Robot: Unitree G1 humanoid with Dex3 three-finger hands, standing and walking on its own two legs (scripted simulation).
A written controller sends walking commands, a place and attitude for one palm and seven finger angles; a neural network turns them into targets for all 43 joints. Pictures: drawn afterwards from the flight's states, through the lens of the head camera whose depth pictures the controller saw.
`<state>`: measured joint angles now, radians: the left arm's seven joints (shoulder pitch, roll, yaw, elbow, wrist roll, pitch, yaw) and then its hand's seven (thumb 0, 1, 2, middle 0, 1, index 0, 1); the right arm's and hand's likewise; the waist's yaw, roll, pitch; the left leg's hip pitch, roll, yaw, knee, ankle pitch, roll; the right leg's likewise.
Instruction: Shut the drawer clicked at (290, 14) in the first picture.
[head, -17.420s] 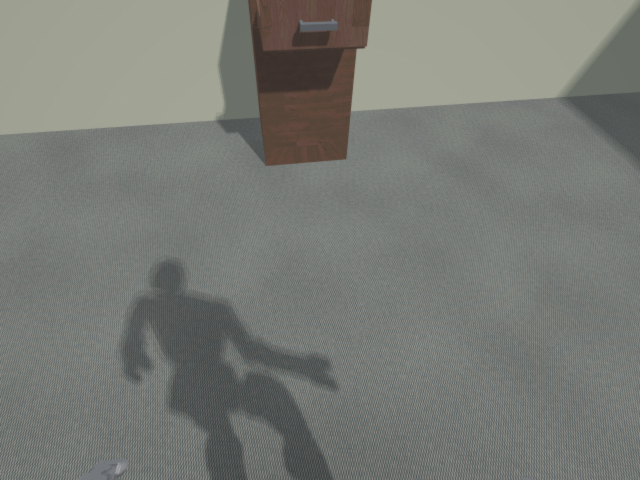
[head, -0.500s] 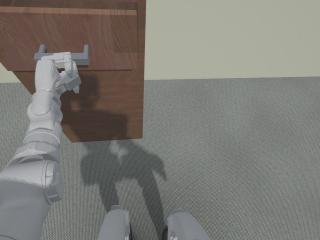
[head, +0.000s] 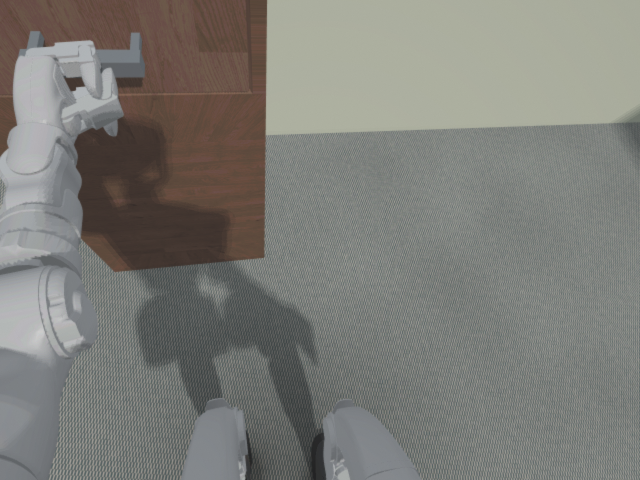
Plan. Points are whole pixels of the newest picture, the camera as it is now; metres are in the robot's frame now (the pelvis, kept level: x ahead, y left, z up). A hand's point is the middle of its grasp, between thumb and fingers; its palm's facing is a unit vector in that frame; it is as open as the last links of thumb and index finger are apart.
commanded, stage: push the drawer shut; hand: left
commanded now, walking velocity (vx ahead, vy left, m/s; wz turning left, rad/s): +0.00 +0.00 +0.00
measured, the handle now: (86, 51) +0.62 +0.22 +0.09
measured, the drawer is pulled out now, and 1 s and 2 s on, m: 0.00 0.00 0.00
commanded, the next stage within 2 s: pull the fist back off the drawer in 0.16 s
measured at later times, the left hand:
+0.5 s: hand (104, 96) +0.55 +0.19 +0.08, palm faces +0.04 -1.00 -0.05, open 3.2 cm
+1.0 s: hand (131, 100) +0.54 +0.17 +0.08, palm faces +0.06 -1.00 -0.03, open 3.2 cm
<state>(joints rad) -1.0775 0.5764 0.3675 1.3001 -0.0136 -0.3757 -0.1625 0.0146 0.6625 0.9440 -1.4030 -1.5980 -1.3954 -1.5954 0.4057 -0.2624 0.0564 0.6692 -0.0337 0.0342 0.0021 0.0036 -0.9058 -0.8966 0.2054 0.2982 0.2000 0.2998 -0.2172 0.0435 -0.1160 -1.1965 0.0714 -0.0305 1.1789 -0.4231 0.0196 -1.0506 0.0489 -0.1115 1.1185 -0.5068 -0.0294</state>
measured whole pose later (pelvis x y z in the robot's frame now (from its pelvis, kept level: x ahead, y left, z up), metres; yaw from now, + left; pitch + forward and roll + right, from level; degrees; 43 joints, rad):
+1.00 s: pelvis +0.01 +0.01 +0.01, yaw +0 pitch +24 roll -4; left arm -0.97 0.45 0.36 1.19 -0.02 -0.38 -0.08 0.01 0.86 0.93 -1.40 -1.60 -1.40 -1.60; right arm 0.41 -0.26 0.04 0.64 -0.04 0.05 0.03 0.00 -0.91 -0.90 0.21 0.30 0.20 0.30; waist -0.20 0.05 -0.12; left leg -1.12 0.07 0.00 1.13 -0.43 0.03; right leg -0.99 0.04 -0.08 1.07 -0.50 -0.02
